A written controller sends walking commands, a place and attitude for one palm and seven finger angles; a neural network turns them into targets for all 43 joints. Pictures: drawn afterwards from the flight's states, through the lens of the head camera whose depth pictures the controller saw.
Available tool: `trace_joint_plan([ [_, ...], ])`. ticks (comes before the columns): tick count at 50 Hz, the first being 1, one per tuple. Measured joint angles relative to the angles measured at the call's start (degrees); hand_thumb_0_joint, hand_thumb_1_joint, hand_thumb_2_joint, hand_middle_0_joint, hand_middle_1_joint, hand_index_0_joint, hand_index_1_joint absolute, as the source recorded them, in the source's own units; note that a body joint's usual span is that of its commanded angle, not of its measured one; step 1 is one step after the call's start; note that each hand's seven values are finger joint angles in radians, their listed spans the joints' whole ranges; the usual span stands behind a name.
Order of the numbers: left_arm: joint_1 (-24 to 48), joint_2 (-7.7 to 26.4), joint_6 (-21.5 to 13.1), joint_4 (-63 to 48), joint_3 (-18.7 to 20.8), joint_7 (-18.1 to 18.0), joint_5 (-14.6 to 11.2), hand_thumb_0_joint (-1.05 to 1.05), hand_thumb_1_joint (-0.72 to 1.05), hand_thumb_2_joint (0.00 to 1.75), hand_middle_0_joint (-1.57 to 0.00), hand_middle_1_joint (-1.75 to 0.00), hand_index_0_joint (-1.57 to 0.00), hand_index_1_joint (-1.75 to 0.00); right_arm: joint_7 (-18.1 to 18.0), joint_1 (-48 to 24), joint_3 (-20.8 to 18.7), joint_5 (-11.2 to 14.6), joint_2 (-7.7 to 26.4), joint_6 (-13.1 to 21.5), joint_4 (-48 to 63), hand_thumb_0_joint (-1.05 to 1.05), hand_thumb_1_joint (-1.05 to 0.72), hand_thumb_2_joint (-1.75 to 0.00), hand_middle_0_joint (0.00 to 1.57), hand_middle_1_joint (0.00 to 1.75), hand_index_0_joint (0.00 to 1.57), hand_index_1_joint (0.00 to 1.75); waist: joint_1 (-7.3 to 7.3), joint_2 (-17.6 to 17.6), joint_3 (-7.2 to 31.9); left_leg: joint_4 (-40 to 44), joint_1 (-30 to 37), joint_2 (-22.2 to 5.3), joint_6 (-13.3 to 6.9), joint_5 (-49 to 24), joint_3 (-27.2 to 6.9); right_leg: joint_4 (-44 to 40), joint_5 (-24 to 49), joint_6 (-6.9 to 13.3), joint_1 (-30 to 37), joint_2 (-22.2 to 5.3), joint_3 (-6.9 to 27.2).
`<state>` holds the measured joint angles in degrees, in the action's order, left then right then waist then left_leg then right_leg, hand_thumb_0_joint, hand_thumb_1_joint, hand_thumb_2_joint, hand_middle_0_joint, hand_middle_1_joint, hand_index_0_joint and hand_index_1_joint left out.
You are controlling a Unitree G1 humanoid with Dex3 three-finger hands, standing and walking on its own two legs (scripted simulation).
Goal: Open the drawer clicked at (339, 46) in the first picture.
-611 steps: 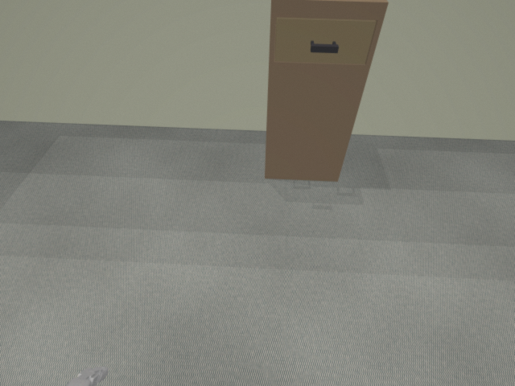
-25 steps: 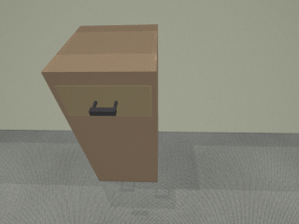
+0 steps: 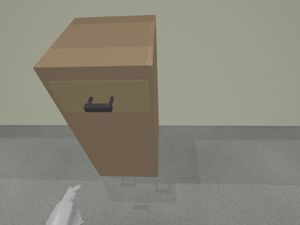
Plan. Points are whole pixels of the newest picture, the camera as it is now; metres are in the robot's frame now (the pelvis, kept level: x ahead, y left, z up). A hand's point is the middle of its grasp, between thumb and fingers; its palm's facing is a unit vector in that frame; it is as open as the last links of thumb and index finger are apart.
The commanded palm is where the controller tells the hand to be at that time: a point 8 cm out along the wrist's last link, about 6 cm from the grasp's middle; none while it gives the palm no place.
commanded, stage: raise the hand with hooked fingers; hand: left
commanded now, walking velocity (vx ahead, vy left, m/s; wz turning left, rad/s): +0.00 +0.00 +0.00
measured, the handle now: (99, 103) +0.53 +0.24 -0.01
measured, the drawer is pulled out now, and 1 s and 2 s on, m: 0.00 0.00 0.00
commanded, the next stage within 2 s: move the hooked fingers above the handle in 1.72 s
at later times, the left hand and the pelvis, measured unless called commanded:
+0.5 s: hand (72, 186) +0.22 +0.23 +0.00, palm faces +0.15 -0.05 -0.99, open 10.1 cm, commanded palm +0.18 +0.23 +0.04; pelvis +0.00 -0.02 -0.03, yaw +1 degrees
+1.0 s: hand (67, 152) +0.28 +0.24 +0.07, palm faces +0.14 -0.07 -0.99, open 13.0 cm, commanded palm +0.25 +0.24 +0.12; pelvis +0.01 +0.00 +0.00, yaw +0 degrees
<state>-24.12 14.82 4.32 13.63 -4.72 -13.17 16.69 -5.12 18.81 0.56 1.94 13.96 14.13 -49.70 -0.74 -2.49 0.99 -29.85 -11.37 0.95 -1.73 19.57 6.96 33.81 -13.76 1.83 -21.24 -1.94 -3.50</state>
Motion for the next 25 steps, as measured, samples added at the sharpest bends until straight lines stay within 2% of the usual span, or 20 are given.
trace_joint_plan([
  [3,4.5,1.3,-1.6,-6.5,0.6,-3.8,12.8,0.03,0.83,0.85,-0.21,-0.37,-0.2,-0.36,1.5,-5.6,-1.4,-2.4,2.4,-1.2,6.6,0.01,-0.9,-0.9,0.2,0.3,0.2,0.3,0.95,-0.8,2.3,-3.2,-4.0,-0.1,0.0,1.2,0.4,2.8,-0.8,0.2,-4.1,0.1,0.6],
  [6,4.7,0.8,-3.7,-10.4,1.5,-6.7,25.0,0.02,0.77,0.82,-0.21,-0.41,-0.2,-0.4,4.3,-11.2,-2.7,-3.7,3.0,-6.0,13.2,0.01,-0.9,-0.9,0.2,0.3,0.2,0.3,0.32,-0.1,3.8,-4.7,-6.4,-0.8,0.3,2.0,2.0,4.5,-1.0,0.5,-7.3,1.0,2.1],
  [9,0.3,0.0,-6.3,-13.1,0.6,-7.8,33.5,0.01,0.7,0.8,-0.21,-0.45,-0.21,-0.44,6.8,-15.2,-3.1,-3.7,2.8,-11.3,18.3,0.01,-0.9,-0.9,0.2,0.3,0.2,0.3,-1.74,1.9,4.1,-5.2,-7.8,-1.0,0.8,1.9,2.0,5.6,-1.2,1.0,-9.5,2.1,3.4],
  [13,-6.0,0.4,-8.3,-13.5,-1.1,-9.3,41.7,0.01,0.6,0.76,-0.22,-0.51,-0.22,-0.5,8.5,-17.8,-3.4,-4.5,2.7,-15.7,22.3,0.01,-0.9,-0.9,0.2,0.3,0.2,0.3,-4.79,4.8,2.6,-7.2,-10.0,-1.7,1.4,3.3,1.2,6.9,-2.0,1.8,-11.2,2.4,2.5],
  [16,-7.8,2.6,-8.6,-13.2,-0.8,-11.6,45.7,0.0,0.52,0.73,-0.24,-0.55,-0.24,-0.54,8.2,-18.4,-3.6,-5.9,2.2,-17.2,22.8,0.01,-0.9,-0.9,0.2,0.3,0.2,0.3,-7.12,5.5,2.7,-10.3,-13.0,-1.9,1.6,4.6,-0.3,9.1,-3.3,2.2,-13.3,2.2,1.1],
  [19,-5.4,5.0,-9.3,-13.6,0.9,-13.6,46.4,0.0,0.44,0.7,-0.26,-0.6,-0.25,-0.59,7.4,-18.8,-3.1,-6.5,0.9,-17.7,21.4,0.01,-0.9,-0.9,0.2,0.3,0.2,0.3,-8.31,5.0,3.4,-13.9,-15.7,-1.8,1.8,6.2,-2.0,12.0,-5.1,2.4,-15.2,1.6,-0.5],
  [22,0.2,6.3,-10.3,-14.7,2.9,-14.8,45.8,0.0,0.36,0.67,-0.27,-0.64,-0.26,-0.64,7.2,-18.8,-1.9,-7.0,-1.0,-17.6,19.8,0.01,-0.9,-0.9,0.2,0.3,0.2,0.3,-7.97,3.5,4.1,-17.1,-17.6,-1.7,1.9,7.7,-3.2,14.6,-6.7,2.4,-16.4,1.1,-1.6],
  [25,6.4,6.5,-8.9,-15.3,3.6,-14.3,45.0,0.01,0.29,0.64,-0.27,-0.69,-0.27,-0.68,7.6,-18.2,-0.4,-6.9,-2.9,-18.0,18.6,0.01,-0.9,-0.9,0.2,0.3,0.2,0.3,-6.49,1.6,4.2,-18.3,-17.9,-1.7,2.0,8.4,-3.6,15.3,-7.2,2.2,-16.4,1.0,-1.9],
])
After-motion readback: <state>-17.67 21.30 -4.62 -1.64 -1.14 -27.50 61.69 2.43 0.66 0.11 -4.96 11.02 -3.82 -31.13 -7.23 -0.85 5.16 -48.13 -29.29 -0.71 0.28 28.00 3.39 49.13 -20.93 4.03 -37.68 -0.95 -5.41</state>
